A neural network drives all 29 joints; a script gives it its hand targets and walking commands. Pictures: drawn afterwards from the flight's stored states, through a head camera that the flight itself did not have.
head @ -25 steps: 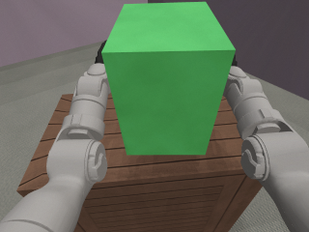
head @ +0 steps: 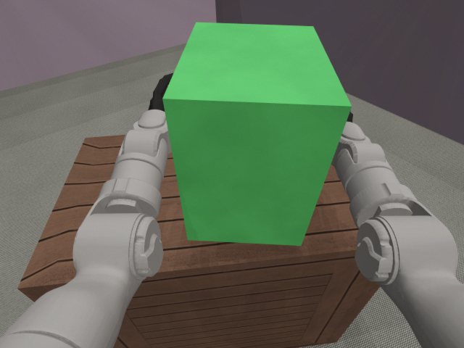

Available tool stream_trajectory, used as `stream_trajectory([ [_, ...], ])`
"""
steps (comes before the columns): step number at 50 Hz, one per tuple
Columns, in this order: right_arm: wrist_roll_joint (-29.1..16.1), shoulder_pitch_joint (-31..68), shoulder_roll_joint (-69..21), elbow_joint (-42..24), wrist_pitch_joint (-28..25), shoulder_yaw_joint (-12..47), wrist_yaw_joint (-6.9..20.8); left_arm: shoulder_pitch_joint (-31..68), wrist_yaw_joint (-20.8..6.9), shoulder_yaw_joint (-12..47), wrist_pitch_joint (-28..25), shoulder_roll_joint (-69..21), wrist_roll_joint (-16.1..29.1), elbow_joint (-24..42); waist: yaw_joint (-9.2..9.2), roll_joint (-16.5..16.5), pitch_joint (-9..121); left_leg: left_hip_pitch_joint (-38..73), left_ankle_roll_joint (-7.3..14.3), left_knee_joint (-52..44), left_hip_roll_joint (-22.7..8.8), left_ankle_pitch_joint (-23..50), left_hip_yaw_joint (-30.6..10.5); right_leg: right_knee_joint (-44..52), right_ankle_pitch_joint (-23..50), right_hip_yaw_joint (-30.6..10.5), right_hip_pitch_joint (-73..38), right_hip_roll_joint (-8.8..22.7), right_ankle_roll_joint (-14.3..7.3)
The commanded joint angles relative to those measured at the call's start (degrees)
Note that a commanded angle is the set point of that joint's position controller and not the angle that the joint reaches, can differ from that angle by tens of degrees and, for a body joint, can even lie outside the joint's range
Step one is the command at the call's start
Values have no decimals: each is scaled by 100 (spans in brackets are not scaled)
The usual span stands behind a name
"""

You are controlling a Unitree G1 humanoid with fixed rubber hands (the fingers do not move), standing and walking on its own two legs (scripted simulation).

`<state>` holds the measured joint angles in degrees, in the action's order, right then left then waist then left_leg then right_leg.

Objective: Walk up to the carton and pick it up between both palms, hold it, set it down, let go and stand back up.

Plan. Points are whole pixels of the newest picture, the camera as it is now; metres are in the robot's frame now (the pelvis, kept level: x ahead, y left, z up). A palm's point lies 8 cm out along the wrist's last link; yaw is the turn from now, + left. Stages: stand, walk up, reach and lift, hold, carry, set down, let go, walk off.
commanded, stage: set down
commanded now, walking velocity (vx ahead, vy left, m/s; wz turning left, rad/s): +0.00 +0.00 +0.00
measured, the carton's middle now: (249, 135) +0.44 -0.02 +0.17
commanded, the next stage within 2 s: none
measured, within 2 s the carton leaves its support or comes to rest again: rests again in 1.64 s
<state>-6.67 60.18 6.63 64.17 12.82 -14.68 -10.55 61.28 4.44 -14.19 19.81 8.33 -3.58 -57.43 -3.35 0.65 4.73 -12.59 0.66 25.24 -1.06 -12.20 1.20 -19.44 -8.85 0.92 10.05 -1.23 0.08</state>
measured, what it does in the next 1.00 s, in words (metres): stands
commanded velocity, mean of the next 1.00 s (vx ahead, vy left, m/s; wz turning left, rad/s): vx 0.00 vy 0.00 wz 0.00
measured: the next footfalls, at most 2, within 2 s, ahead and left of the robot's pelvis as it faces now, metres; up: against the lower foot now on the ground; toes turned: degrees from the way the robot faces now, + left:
none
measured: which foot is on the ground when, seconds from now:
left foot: down 0.00-1.00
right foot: down 0.00-1.00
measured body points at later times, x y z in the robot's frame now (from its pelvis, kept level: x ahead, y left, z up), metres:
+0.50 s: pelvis +0.00 +0.00 +0.00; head -0.02 +0.01 +0.45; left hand +0.45 +0.13 +0.19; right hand +0.43 -0.18 +0.17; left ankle +0.01 +0.10 -0.74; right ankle +0.02 -0.12 -0.74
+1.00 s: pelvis +0.00 +0.00 +0.00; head -0.02 +0.01 +0.45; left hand +0.45 +0.13 +0.16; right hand +0.42 -0.18 +0.15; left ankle +0.01 +0.10 -0.74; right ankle +0.02 -0.12 -0.74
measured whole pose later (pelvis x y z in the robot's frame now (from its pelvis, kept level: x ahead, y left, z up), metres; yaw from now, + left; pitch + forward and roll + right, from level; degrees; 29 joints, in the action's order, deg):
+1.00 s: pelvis +0.00 +0.00 +0.00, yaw +0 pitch +0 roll -2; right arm 3.2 54.1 4.1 61.4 7.7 -20.8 -8.1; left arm 57.0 4.5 -14.2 11.4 6.3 -3.6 -62.3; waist -3.3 0.5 3.3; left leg -12.6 0.7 25.2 -1.1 -12.5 1.2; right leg -19.4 -9.1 0.9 10.1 -1.2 0.1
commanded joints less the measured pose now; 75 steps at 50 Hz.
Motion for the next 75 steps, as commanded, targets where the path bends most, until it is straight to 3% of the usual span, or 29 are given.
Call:
stream_trajectory([
  [1,296,4778,-3209,-2024,-580,508,995,3959,-891,815,-630,-3819,244,454,-710,-189,3113,1322,-372,-614,126,1075,-279,421,1601,265,-592,-230,106],
  [5,586,4417,-3167,-1531,-561,3,1075,4016,-922,597,-755,-3696,137,465,-749,-304,2714,1182,-355,-767,135,466,-185,457,1063,316,-370,-214,159],
  [6,549,4546,-3126,-1576,-578,163,1086,3981,-928,500,-778,-3572,106,200,-609,-400,2546,967,-290,-843,109,390,-170,441,1029,286,-433,-194,147],
  [7,696,4597,-3067,-1627,-591,116,1193,4175,-919,716,-821,-3650,169,408,-645,-132,2919,1146,-388,-831,94,428,-176,392,1025,322,-377,-198,114],
  [10,642,4054,-3411,-1454,-638,270,1151,3999,-873,587,-937,-3631,35,784,-687,-239,3125,1403,-401,-570,137,1262,-173,268,1831,334,-524,-235,194],
  [11,561,4376,-3396,-1834,-704,442,1198,4059,-875,627,-977,-3622,96,789,-453,-220,3537,1382,-397,-511,141,1457,-148,199,1996,304,-603,-255,186],
  [12,689,4245,-3406,-1797,-776,332,1204,3972,-834,850,-1013,-3949,161,982,-679,-97,3726,1507,-474,-385,173,1703,-162,147,2126,358,-546,-282,154],
  [13,561,4274,-3452,-1795,-753,543,1223,3842,-825,810,-1071,-3933,113,894,-581,-188,3426,1488,-475,-432,152,1773,-121,254,2100,309,-548,-288,155],
  [14,578,4213,-3362,-1788,-785,413,1219,3834,-822,928,-1013,-3993,145,827,-710,-45,3551,1600,-504,-482,116,1618,-193,310,1961,364,-496,-286,145],
  [16,698,4214,-3482,-1742,-780,396,1225,3922,-835,691,-1070,-3994,7,757,-513,-28,3329,1440,-432,-575,115,1393,-117,320,1754,307,-613,-228,155],
  [17,670,4138,-3443,-1646,-843,326,1251,3812,-810,993,-1098,-4053,130,1001,-721,25,3535,1524,-546,-468,128,1558,-170,233,1967,347,-592,-317,109],
  [18,700,4211,-3337,-1743,-868,368,1265,3657,-821,865,-1033,-3952,33,551,-598,104,3289,1527,-498,-496,95,1577,-205,299,1882,346,-447,-237,138],
  [25,776,4257,-3444,-2039,-909,427,1258,3450,-936,694,-1097,-3912,-78,464,-522,-371,3116,1200,-374,-540,123,1286,-102,255,1923,300,-778,-230,166],
  [31,961,3950,-3464,-1827,-886,310,1259,3489,-931,570,-1090,-3879,-264,457,-572,19,2934,1331,-458,-528,141,1362,-90,266,1891,289,-641,-225,165],
  [32,981,3791,-3415,-1955,-901,371,1270,3227,-968,409,-1061,-3709,-309,315,-484,-313,2936,1218,-369,-552,158,1287,-58,244,1950,271,-784,-189,224],
  [34,1027,3785,-3472,-1691,-812,178,1261,3326,-1029,460,-1142,-3804,-212,333,-636,-305,2629,1069,-367,-681,119,968,-79,311,1656,262,-800,-179,225],
  [35,1172,4060,-3394,-2009,-937,138,1296,3394,-1031,312,-1144,-3726,-329,277,-470,-334,2945,1113,-342,-567,149,913,-64,215,1623,286,-705,-157,229],
  [39,1151,3590,-3527,-1850,-1038,273,1317,3483,-961,599,-1293,-3903,-272,751,-575,69,3294,1270,-473,-491,190,1517,-28,151,2217,249,-831,-188,234],
  [42,1215,3903,-3423,-2043,-1082,199,1363,3226,-995,385,-1244,-3894,-402,364,-451,-140,2992,1218,-437,-571,110,1281,-49,243,1861,296,-814,-211,229],
  [43,1225,3763,-3521,-2039,-1069,314,1368,3202,-977,630,-1291,-3919,-296,624,-628,-37,3171,1270,-444,-524,141,1509,-77,154,2141,315,-680,-186,235],
  [46,1246,3575,-3481,-1966,-1088,355,1442,3187,-936,575,-1351,-3863,-379,550,-398,-15,3165,1252,-456,-508,114,1374,-48,201,1833,272,-645,-189,166],
  [51,1363,3667,-3569,-1937,-1176,144,1412,3377,-954,609,-1408,-4048,-356,657,-606,-1,3094,1227,-490,-541,96,1153,-112,193,1637,373,-589,-233,175],
  [60,1529,3181,-3635,-1577,-1210,184,1480,3096,-991,424,-1547,-3760,-593,429,-369,-150,2737,1129,-408,-634,68,1231,-36,174,1749,308,-756,-175,187],
  [61,1448,3273,-3568,-1664,-1248,142,1488,3388,-952,598,-1560,-3785,-483,775,-504,175,3142,1351,-473,-532,104,1312,-21,154,1856,255,-680,-192,160],
  [63,1612,3234,-3575,-1581,-1265,43,1507,3234,-960,488,-1582,-3803,-588,425,-444,-64,2840,1091,-412,-638,92,1105,-32,140,1598,378,-567,-194,252],
  [65,1643,3154,-3565,-1617,-1296,-110,1542,3424,-960,654,-1647,-3846,-518,702,-597,191,3132,1389,-538,-588,108,1090,1,229,1564,362,-428,-221,194],
  [69,1772,3213,-3498,-1778,-1405,-45,1571,3019,-1003,395,-1649,-3697,-624,350,-437,-181,2770,1086,-434,-690,91,850,41,167,1432,340,-573,-174,238],
  [71,1798,3141,-3537,-1646,-1384,-151,1579,3003,-1027,438,-1693,-3574,-530,411,-520,-244,2795,1054,-392,-635,95,840,61,111,1524,335,-589,-142,233],
  [75,1927,3044,-3521,-1809,-1465,-62,1624,2921,-1040,356,-1763,-3662,-667,454,-458,-109,2856,1122,-431,-604,108,1095,21,82,1617,377,-596,-163,261],
])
